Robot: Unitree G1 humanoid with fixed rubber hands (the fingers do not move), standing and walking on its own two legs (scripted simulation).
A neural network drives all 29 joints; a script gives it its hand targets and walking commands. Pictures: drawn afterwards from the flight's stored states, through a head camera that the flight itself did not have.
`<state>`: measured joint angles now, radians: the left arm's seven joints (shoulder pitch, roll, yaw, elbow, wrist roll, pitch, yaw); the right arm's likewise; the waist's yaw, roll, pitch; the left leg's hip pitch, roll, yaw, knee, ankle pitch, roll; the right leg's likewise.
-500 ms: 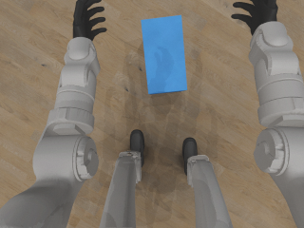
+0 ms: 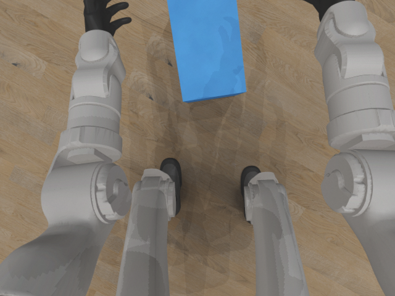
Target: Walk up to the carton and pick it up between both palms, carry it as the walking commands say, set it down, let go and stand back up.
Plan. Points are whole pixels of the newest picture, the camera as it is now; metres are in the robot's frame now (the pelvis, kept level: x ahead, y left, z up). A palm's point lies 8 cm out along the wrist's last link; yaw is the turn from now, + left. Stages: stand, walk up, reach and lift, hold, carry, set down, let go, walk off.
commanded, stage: reach and lift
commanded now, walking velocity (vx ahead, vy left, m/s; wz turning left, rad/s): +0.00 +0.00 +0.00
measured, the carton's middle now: (205, 45) +0.58 +0.02 -0.47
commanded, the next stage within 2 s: none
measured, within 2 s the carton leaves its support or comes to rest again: neither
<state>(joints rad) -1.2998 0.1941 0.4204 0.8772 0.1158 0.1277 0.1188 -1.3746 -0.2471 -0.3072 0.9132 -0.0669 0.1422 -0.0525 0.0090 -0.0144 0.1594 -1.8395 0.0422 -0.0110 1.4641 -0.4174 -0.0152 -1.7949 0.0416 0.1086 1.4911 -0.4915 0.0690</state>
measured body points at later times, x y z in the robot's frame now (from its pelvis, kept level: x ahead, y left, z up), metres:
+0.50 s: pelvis -0.03 -0.01 -0.12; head +0.36 +0.01 +0.08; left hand +0.53 +0.17 -0.32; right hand +0.56 -0.12 -0.31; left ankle +0.09 +0.13 -0.53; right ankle +0.07 -0.15 -0.53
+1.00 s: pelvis -0.02 -0.01 -0.17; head +0.38 +0.00 +0.01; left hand +0.54 +0.17 -0.40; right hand +0.56 -0.14 -0.39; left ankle +0.09 +0.13 -0.53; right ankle +0.07 -0.15 -0.53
